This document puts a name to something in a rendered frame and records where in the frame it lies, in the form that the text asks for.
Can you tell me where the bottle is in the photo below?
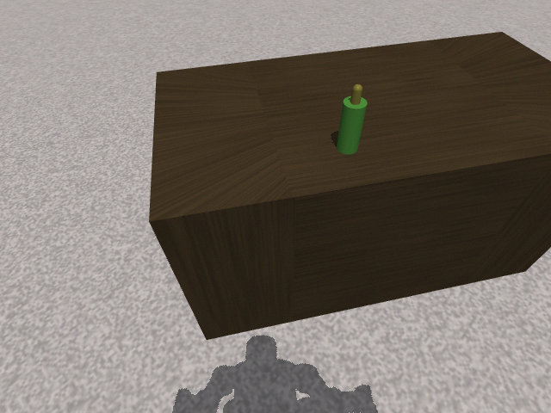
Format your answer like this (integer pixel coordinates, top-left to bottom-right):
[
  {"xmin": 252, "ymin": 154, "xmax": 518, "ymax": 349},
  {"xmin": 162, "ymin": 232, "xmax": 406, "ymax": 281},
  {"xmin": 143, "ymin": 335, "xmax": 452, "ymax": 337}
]
[{"xmin": 337, "ymin": 84, "xmax": 368, "ymax": 155}]

